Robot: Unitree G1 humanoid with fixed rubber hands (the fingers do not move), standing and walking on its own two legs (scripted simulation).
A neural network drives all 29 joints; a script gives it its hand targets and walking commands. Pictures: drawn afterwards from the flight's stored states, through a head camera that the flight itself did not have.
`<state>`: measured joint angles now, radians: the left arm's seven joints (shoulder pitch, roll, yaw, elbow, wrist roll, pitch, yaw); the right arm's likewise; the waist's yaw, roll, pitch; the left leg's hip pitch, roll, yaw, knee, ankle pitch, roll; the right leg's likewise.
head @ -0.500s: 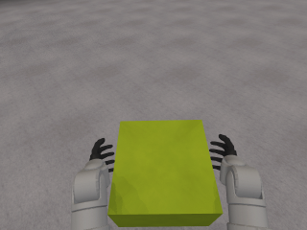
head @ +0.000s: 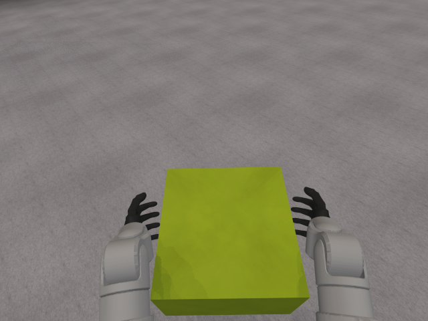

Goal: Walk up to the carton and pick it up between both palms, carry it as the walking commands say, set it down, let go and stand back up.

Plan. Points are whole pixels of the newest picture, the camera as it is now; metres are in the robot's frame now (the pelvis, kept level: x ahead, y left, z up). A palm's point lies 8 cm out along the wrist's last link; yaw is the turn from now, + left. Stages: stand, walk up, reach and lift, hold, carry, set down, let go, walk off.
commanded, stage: carry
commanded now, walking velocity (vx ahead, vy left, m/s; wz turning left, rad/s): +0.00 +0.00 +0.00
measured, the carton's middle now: (225, 237) +0.32 +0.00 -0.02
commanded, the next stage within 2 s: hold in 0.38 s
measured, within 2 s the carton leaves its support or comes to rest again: neither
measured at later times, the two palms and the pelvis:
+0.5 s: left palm (142, 242) +0.28 +0.16 +0.04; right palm (320, 240) +0.27 -0.17 +0.03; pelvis +0.00 -0.01 +0.01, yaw -6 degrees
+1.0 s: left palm (131, 213) +0.33 +0.18 +0.07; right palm (311, 221) +0.29 -0.15 +0.07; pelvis +0.00 +0.05 +0.01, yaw -15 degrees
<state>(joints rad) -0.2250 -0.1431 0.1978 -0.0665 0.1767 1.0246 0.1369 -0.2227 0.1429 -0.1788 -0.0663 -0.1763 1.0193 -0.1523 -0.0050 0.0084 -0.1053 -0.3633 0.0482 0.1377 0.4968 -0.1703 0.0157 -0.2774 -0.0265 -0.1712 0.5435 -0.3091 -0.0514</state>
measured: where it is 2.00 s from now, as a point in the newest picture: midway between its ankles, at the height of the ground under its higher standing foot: outside the picture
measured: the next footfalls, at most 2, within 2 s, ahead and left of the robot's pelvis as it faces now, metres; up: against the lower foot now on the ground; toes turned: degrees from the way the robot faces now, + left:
none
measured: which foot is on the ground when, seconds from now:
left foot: down 0.00-1.00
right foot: down 0.00-1.00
